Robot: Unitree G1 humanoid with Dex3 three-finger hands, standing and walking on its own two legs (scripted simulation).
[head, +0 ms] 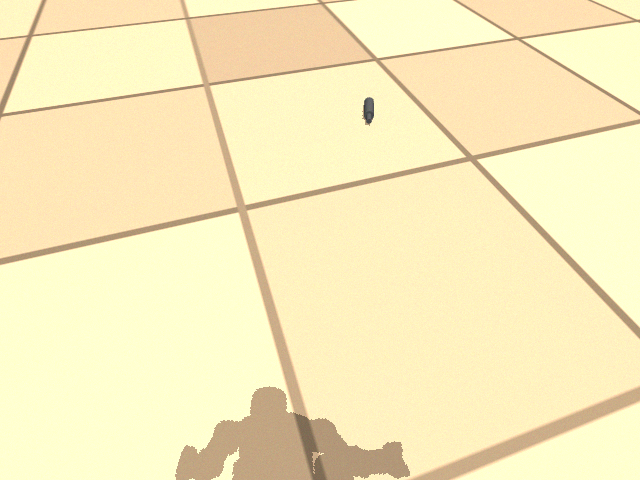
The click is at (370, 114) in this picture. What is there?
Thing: lying bottle
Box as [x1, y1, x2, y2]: [364, 97, 373, 123]
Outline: 368,97 364,100 364,117 366,119 366,122 369,123 373,116 373,100
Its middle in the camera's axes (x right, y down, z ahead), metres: +0.32 -0.78 +2.28
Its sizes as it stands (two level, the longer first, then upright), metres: 0.219 0.060 0.060
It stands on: the floor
